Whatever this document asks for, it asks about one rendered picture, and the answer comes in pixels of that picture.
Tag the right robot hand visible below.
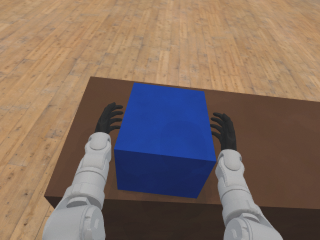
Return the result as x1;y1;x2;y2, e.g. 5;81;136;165
210;112;237;151

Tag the robot left upper arm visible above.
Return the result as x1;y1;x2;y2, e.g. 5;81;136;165
43;204;106;240

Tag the carton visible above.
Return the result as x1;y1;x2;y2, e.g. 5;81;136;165
114;82;217;199

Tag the robot left forearm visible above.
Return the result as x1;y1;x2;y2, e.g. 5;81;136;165
42;132;112;240

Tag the robot right forearm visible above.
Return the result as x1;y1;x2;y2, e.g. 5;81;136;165
215;149;275;229

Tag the robot right upper arm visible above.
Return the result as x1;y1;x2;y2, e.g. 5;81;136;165
223;217;283;240

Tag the left robot hand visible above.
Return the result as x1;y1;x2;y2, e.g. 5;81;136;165
94;102;123;134

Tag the pedestal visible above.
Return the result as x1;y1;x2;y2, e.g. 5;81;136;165
44;76;320;240

